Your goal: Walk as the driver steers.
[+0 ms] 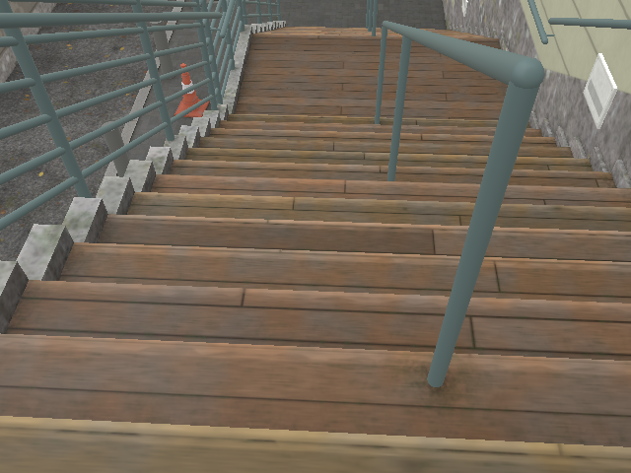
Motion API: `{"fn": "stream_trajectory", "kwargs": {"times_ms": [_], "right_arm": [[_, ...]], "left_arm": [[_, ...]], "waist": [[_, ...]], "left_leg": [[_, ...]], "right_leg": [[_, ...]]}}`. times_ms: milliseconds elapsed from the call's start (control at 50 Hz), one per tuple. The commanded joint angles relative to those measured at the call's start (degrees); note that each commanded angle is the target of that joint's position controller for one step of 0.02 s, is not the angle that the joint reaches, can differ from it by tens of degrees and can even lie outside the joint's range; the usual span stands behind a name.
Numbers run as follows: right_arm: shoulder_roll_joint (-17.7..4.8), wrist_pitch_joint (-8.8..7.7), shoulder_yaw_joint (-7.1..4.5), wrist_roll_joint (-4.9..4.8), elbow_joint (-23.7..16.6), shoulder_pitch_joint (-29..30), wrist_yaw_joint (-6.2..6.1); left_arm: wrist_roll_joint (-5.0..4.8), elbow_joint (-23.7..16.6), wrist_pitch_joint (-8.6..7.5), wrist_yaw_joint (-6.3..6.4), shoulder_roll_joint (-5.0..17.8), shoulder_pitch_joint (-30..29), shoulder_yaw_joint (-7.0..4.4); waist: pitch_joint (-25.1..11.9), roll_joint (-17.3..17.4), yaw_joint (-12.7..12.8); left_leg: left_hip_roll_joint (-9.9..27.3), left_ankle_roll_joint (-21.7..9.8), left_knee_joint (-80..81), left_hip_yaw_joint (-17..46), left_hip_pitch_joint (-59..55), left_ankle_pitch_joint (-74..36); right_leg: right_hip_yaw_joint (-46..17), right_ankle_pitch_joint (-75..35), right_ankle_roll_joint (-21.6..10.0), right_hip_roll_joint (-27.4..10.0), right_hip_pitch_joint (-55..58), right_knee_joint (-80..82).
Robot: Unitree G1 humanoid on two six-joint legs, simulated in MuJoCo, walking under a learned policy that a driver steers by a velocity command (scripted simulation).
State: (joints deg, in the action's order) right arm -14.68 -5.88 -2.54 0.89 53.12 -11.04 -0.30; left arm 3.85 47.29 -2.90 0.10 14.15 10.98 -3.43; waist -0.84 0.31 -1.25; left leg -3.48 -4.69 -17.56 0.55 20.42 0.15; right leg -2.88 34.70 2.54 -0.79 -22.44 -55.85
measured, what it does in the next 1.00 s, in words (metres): steps on the spot: right foot, then left foot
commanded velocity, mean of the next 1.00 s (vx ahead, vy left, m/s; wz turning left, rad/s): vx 0.10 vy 0.00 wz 0.24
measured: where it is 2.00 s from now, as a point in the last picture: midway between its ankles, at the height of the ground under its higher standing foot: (317, 460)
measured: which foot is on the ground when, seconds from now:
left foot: down 0.00-0.16, up 0.18-0.68, down 0.70-1.00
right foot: up 0.00-0.14, down 0.16-0.72, up 0.74-1.00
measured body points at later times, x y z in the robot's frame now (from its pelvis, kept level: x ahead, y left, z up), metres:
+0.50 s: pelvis +0.03 -0.05 +0.01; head +0.07 -0.06 +0.46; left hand +0.07 +0.26 -0.07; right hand +0.25 -0.24 -0.11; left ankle -0.01 +0.09 -0.69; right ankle +0.01 -0.13 -0.74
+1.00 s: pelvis +0.08 +0.03 +0.01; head +0.10 +0.04 +0.46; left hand +0.11 +0.29 -0.12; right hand +0.15 -0.19 -0.13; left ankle -0.02 +0.10 -0.74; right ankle +0.22 -0.10 -0.66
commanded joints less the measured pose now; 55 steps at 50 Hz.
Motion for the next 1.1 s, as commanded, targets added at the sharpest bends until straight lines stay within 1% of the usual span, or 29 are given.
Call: {"fn": "stream_trajectory", "kwargs": {"times_ms": [20, 80, 120, 140, 160, 180, 200, 220, 240, 260, 300, 360, 400, 480, 540, 600, 640, 680, 700, 720, 740, 760, 780, 800, 840, 880, 940, 1000, 1100], "right_arm": [[-10.15, -1.90, -3.38, -0.47, -6.67, 6.05, 0.29], [-9.31, -1.52, -3.62, -0.31, -8.74, 5.94, 0.46], [-8.50, -0.36, -3.24, -0.17, -10.22, 8.43, 0.55], [-7.62, 0.44, -2.66, 0.73, -10.11, 7.30, 0.79], [-5.01, 1.06, -1.67, 1.42, -9.36, 4.16, 0.86], [-0.06, 1.07, 0.01, 1.76, -13.70, 5.09, 1.05], [-2.44, 1.06, -0.27, 3.61, -12.35, 4.76, 1.03], [-6.50, 1.27, -1.58, 3.48, -9.84, 1.19, 0.59], [-9.16, 1.36, -2.92, 3.10, -8.20, -2.60, 0.03], [-9.20, 1.42, -3.44, 2.99, -7.88, -2.91, -0.06], [-6.08, 2.04, -2.30, 3.15, -9.60, -0.50, 1.71], [-3.63, 2.91, -0.90, 0.35, -11.74, 2.66, 3.62], [-3.44, 3.43, -0.73, -0.25, -12.46, 4.28, 3.53], [-4.10, 4.33, -0.52, 1.22, -13.20, 4.46, 3.62], [-4.71, 4.82, -0.73, 1.60, -13.36, 4.83, 4.07], [-6.16, 4.53, -1.60, 1.08, -12.70, 4.00, 4.23], [-6.39, 3.93, -1.93, 0.31, -11.49, 3.20, 3.90], [-5.62, 2.89, -1.97, -0.70, -9.82, 1.03, 3.50], [-7.27, 2.52, -2.74, -0.32, -10.27, 0.06, 2.95], [-5.75, 4.67, -1.24, 3.63, -7.56, -6.57, 1.87], [-11.61, 5.48, -2.53, 2.69, -6.73, -12.53, 1.31], [-16.07, 1.78, -5.58, 2.10, -6.77, -18.05, 0.20], [-10.56, -0.52, -3.96, 3.29, -6.06, -14.88, -0.19], [-7.16, -1.10, -2.83, 2.45, -7.30, -8.93, -0.06], [-2.66, -1.03, -0.50, 1.75, -8.44, -5.54, 0.49], [-2.70, -0.54, 0.07, 3.25, -8.22, -4.69, 0.19], [-3.50, -0.79, 0.31, 5.34, -5.77, -8.71, 0.17], [-2.57, -1.54, 1.05, 4.93, -3.19, -12.43, 0.69], [-4.40, -1.56, 0.99, 4.35, 0.35, -17.13, 1.60]], "left_arm": [[-1.39, 0.38, 1.28, 0.35, 3.42, 10.71, -0.16], [-1.84, -0.41, 1.63, 0.84, 5.44, 9.87, -0.24], [-2.63, -0.57, 0.94, 1.10, 6.91, 11.30, -0.84], [-2.99, -1.17, 0.38, 1.10, 8.10, 11.62, -1.20], [-3.08, -2.08, -0.32, 1.45, 9.28, 12.27, -1.70], [-2.40, -4.27, -1.73, 2.67, 13.97, 11.75, -2.68], [0.62, -4.58, -2.91, 2.87, 12.13, 6.59, -1.95], [-0.25, -6.54, -3.36, 2.96, 10.08, 2.16, -1.57], [-1.67, -8.36, -3.71, 2.52, 7.36, -3.52, -0.62], [-2.50, -9.66, -4.18, 2.28, 5.35, -5.89, 0.47], [-1.97, -11.40, -4.62, 2.68, 8.31, -5.69, -0.33], [-1.25, -10.79, -4.16, 3.08, 11.08, 0.78, -1.49], [-1.65, -9.36, -3.33, 3.17, 11.82, 6.54, -2.01], [-1.18, -8.67, -2.37, 2.45, 14.29, 9.23, -3.75], [-0.40, -9.77, -2.32, 2.30, 14.15, 6.09, -4.10], [-0.26, -11.15, -2.20, 2.19, 14.03, 1.62, -4.30], [-1.30, -10.42, -1.34, 2.13, 14.25, 2.02, -4.56], [-2.06, -7.91, 0.54, 0.21, 11.58, 2.27, -2.97], [-0.90, -6.50, 1.37, -0.80, 12.02, 6.02, -3.22], [-5.24, -6.53, 2.59, -0.79, 3.44, 4.97, -0.42], [-5.38, -8.97, 3.13, -1.04, -1.04, 6.14, 1.16], [1.73, -9.49, 0.06, -3.13, 3.74, 6.62, 0.36], [1.07, -7.83, -1.51, -2.61, 7.54, 1.16, -1.31], [-0.33, -6.07, -2.22, -1.81, 10.10, 2.96, -2.32], [-0.65, -5.22, -2.44, -1.14, 8.47, 4.12, -2.26], [-1.45, -4.69, -1.74, -2.65, 4.58, 4.76, -0.97], [-1.78, -4.42, -1.26, -5.51, 2.05, 4.01, 0.20], [-0.88, -5.94, -0.04, -6.38, 0.69, 0.02, 1.26], [-0.56, -6.77, 1.00, -5.53, 0.44, -4.59, 2.32]], "waist": [[-4.75, 4.66, 3.72], [-5.12, 5.55, 2.81], [-5.19, 5.26, 4.60], [-5.22, 5.12, 4.71], [-7.00, 3.71, 4.53], [-5.89, -10.39, 3.76], [2.72, -6.57, 2.44], [-0.51, -2.91, 0.43], [-2.00, -4.88, -2.43], [-1.69, -6.84, -3.12], [-2.28, -6.70, -2.27], [-1.75, -4.47, 1.97], [-0.53, -5.30, 4.49], [0.44, -5.64, 5.13], [0.03, -6.71, 3.57], [-0.70, -7.29, 1.78], [-0.95, -6.03, 1.64], [-0.82, -4.89, -0.50], [-1.49, -5.34, 0.43], [-7.11, -5.83, -1.87], [-9.34, 6.61, -2.07], [-2.87, 18.06, -7.10], [4.45, 10.81, -6.81], [5.75, 8.71, -3.25], [8.16, 6.89, 0.46], [7.57, 4.25, 1.66], [6.73, 3.93, 0.56], [6.69, 4.47, -0.56], [7.74, 4.47, -1.19]], "left_leg": [[11.87, -12.80, 9.41, 12.53, 1.04, -3.10], [14.16, -12.35, 8.67, 18.92, -1.46, 6.11], [14.27, -12.49, 6.57, 21.46, -1.21, 7.05], [13.25, -11.41, 5.47, 22.47, 0.36, 7.66], [10.95, -7.97, 1.89, 21.06, 2.38, 11.79], [0.42, -0.58, -8.57, 9.00, 16.12, 24.00], [1.66, 3.83, -19.57, 8.87, 24.18, 29.66], [4.29, 4.55, -27.76, 7.77, 19.01, 26.97], [3.21, 5.33, -33.40, 5.75, 14.86, 24.37], [1.48, 6.11, -38.01, 4.86, 13.44, 20.54], [1.38, 7.75, -48.48, -0.51, 10.33, 17.32], [4.14, 10.86, -42.81, -1.99, 12.34, 12.41], [6.26, 11.52, -35.46, -1.59, 15.74, 12.58], [7.91, 9.06, -25.79, -2.87, 14.18, 17.02], [7.36, 6.88, -22.23, -4.12, 5.92, 18.81], [6.60, 4.91, -18.83, -3.08, 1.02, 18.28], [5.53, 3.89, -11.80, -3.28, -1.64, 13.71], [3.08, 1.56, 0.02, -4.13, -13.27, 2.45], [1.82, 0.07, -3.00, -5.50, -21.23, 6.74], [12.64, 0.09, -2.38, 2.40, -28.47, -10.72], [24.17, -5.69, -4.86, 15.51, -40.43, -24.16], [25.74, -15.41, 5.33, 22.24, -37.32, 7.85], [24.73, -12.49, 9.81, 20.46, -30.80, 24.02], [24.22, -10.62, 12.24, 16.99, -25.86, 27.44], [22.79, -8.72, 15.83, 11.48, -19.47, 23.33], [21.32, -6.85, 17.07, 4.31, -20.09, 14.85], [19.35, -7.10, 16.07, -4.66, -21.69, 3.42], [18.63, -8.38, 15.51, -9.51, -19.75, -4.17], [21.79, -8.74, 13.74, -10.83, -26.38, -13.14]], "right_leg": [[4.87, -4.54, 0.57, 2.20, 10.40, 8.72], [1.98, -12.65, -1.85, 1.36, 11.62, 18.78], [2.30, -20.40, -5.01, 2.04, 16.35, 31.70], [2.02, -25.95, -7.42, 1.74, 20.16, 36.90], [-0.48, -31.58, -12.32, -2.59, 25.54, 39.04], [-21.65, -37.76, -29.42, -19.18, 29.79, 45.65], [-26.62, -41.67, -32.01, -28.76, 25.87, 51.38], [-18.67, -40.25, -26.11, -24.30, 24.65, 50.92], [-11.57, -40.50, -21.50, -18.69, 22.48, 49.54], [-6.38, -44.30, -18.68, -14.96, 21.06, 47.91], [1.78, -53.32, -17.43, -12.10, 17.54, 45.56], [6.19, -59.05, -18.25, -11.91, 23.62, 43.27], [4.83, -62.80, -19.29, -15.14, 30.75, 42.60], [4.80, -67.93, -21.63, -19.66, 35.39, 42.36], [6.78, -68.02, -20.63, -19.22, 31.23, 43.68], [7.75, -65.25, -18.32, -18.59, 29.77, 43.79], [7.72, -61.84, -17.00, -17.81, 30.28, 41.70], [8.33, -40.02, -13.79, -15.15, 22.11, 40.05], [8.42, -28.06, -14.00, -13.44, 15.00, 40.20], [14.27, -29.03, -5.78, -8.24, 11.85, 25.49], [13.52, -0.75, -3.10, -0.72, -4.47, 12.72], [1.18, 5.90, -4.94, -2.33, -16.24, 7.80], [-2.37, 0.62, -7.23, -3.24, -20.03, -0.53], [-1.45, -3.70, -8.28, -3.38, -19.13, -4.70], [-3.40, -11.26, -9.32, -2.52, -15.97, -8.05], [-4.46, -20.92, -8.90, -1.97, -16.75, -7.72], [-3.44, -32.46, -7.76, -2.79, -20.20, -4.69], [0.07, -38.35, -6.55, -4.05, -18.80, 5.11], [2.10, -34.64, -7.64, -3.59, -19.07, 16.49]]}}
